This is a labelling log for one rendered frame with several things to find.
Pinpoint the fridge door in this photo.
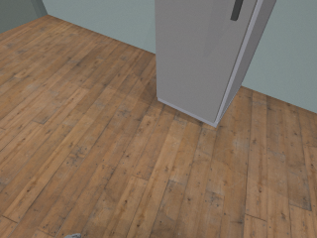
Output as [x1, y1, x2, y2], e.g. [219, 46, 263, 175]
[155, 0, 258, 124]

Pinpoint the handle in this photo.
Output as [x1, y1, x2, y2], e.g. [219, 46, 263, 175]
[230, 0, 244, 21]

